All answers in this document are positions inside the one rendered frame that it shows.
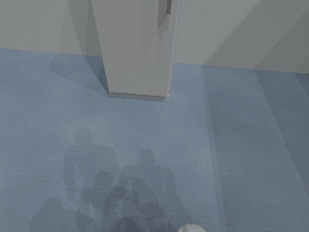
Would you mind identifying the fridge door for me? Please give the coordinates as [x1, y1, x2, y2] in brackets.
[91, 0, 179, 97]

